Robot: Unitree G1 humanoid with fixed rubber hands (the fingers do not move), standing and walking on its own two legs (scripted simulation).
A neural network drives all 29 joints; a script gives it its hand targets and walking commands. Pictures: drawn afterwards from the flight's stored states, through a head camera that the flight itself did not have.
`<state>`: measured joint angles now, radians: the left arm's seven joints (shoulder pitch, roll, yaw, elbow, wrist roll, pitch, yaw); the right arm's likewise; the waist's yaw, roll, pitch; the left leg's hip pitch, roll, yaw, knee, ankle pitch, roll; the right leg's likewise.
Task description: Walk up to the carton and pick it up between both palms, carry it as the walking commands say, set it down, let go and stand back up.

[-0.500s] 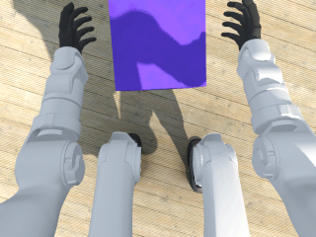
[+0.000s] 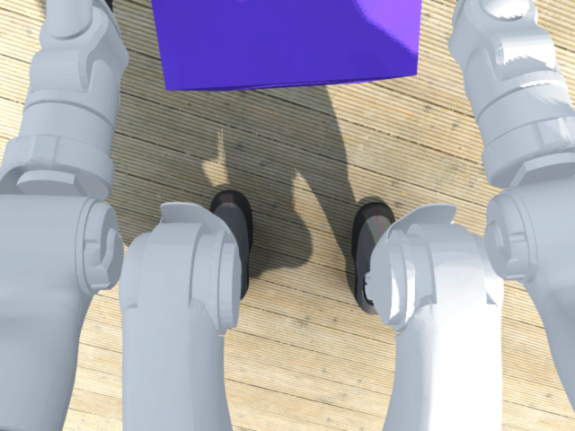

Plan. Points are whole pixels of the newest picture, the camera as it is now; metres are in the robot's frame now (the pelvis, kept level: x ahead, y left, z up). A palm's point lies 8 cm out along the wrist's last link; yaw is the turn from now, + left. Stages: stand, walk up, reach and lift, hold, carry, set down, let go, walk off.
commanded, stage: reach and lift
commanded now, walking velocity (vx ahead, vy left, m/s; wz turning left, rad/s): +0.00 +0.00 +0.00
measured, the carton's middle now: out of the picture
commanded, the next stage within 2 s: none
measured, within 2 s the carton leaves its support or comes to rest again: leaves its support in 1.38 s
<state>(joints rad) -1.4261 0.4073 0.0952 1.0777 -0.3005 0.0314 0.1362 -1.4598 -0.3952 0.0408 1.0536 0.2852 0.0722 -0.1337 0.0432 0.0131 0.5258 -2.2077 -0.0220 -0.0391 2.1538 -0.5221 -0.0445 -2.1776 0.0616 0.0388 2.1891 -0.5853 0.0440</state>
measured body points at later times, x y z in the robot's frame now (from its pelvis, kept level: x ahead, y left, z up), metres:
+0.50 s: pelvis +0.00 +0.00 +0.00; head +0.37 +0.01 +0.25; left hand +0.53 +0.19 -0.19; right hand +0.55 -0.12 -0.19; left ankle +0.13 +0.13 -0.34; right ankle +0.11 -0.12 -0.34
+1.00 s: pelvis +0.01 +0.00 +0.00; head +0.38 +0.01 +0.25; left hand +0.53 +0.19 -0.20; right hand +0.56 -0.12 -0.19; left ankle +0.13 +0.13 -0.34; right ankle +0.11 -0.13 -0.34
